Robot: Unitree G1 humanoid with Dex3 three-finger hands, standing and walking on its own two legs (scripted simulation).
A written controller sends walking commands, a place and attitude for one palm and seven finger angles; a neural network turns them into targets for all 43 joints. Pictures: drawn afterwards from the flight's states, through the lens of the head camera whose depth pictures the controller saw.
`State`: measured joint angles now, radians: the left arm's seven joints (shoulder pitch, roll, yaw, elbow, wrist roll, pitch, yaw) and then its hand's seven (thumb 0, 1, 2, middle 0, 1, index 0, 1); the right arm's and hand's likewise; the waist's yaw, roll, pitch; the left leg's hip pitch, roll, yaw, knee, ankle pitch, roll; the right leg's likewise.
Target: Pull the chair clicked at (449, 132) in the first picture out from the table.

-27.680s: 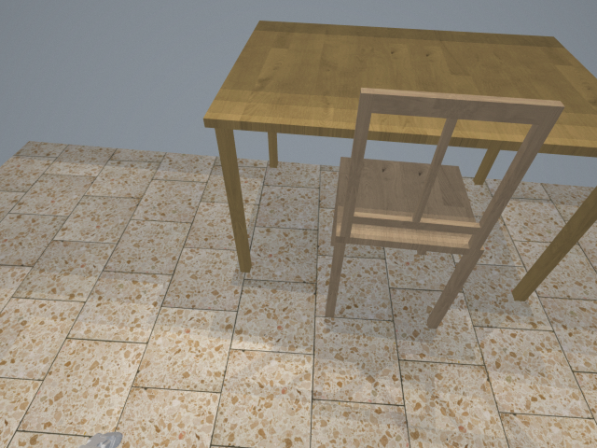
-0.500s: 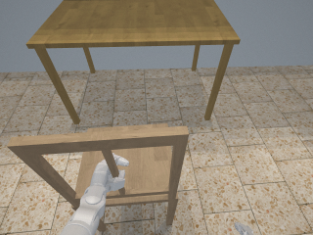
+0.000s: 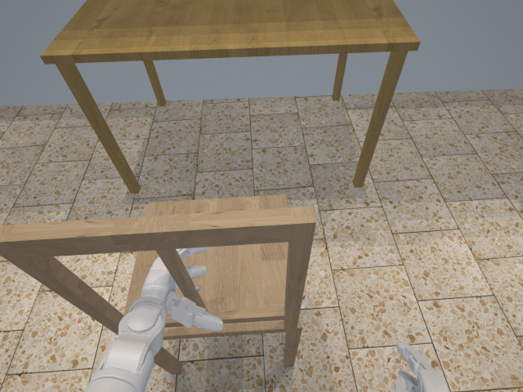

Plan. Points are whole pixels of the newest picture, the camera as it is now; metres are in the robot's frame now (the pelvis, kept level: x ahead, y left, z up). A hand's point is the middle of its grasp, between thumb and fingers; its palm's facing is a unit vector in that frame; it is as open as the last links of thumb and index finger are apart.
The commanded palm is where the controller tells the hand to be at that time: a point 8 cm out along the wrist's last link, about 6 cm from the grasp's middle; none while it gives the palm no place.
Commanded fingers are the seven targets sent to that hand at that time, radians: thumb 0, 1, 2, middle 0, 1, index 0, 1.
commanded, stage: open the thumb and straighten the fingers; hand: left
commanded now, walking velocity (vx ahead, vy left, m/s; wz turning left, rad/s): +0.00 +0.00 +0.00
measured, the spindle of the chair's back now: (187, 287) +0.30 +0.14 -0.04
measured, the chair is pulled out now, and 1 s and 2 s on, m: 0.63 0.63 0.63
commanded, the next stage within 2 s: draw the fingers out of the gap in 0.22 s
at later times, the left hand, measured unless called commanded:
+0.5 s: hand (181, 302) +0.27 +0.14 -0.03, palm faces -0.07 -0.98 -0.17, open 17.5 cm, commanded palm +0.24 +0.19 -0.01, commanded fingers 0.00 -0.55 0.20 0.00 0.00 0.00 0.00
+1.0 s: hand (182, 364) +0.18 +0.13 -0.04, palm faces -0.09 -0.98 -0.17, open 17.5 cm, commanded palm +0.16 +0.17 -0.01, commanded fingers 0.00 -0.55 0.20 0.00 0.00 0.00 0.00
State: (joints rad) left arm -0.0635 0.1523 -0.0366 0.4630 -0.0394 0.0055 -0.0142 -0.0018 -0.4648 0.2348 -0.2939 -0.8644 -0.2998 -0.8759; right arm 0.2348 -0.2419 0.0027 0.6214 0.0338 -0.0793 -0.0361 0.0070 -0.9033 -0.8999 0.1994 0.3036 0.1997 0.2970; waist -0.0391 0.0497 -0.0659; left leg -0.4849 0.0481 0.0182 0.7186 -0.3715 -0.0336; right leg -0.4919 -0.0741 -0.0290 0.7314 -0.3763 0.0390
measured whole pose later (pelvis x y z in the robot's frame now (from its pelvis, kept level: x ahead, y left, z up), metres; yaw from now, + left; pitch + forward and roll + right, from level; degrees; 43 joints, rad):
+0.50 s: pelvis +0.01 +0.00 -0.01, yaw +1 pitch +9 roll +0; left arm 0.15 0.21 0.00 0.21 -0.05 0.07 -0.05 -0.01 -0.54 0.20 -0.01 -0.01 -0.01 -0.01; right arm 0.26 -0.26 -0.01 0.56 0.03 -0.10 -0.06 0.01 -0.90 -0.90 0.20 0.30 0.20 0.30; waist -0.05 0.04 -0.09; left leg -0.53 0.06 0.00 0.79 -0.42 -0.04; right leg -0.52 -0.07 -0.04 0.79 -0.43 0.03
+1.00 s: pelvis -0.01 +0.00 -0.02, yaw +2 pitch +8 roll -1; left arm 0.45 0.19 -0.13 -0.11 0.00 0.15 0.00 -0.01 -0.54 0.20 -0.01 0.00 0.00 0.00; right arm 0.25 -0.22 0.03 0.48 0.03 -0.13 -0.07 0.01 -0.90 -0.90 0.20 0.30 0.20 0.30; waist -0.03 0.05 -0.12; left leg -0.61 0.04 -0.03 0.91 -0.45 -0.03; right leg -0.58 -0.09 -0.06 0.89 -0.46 0.04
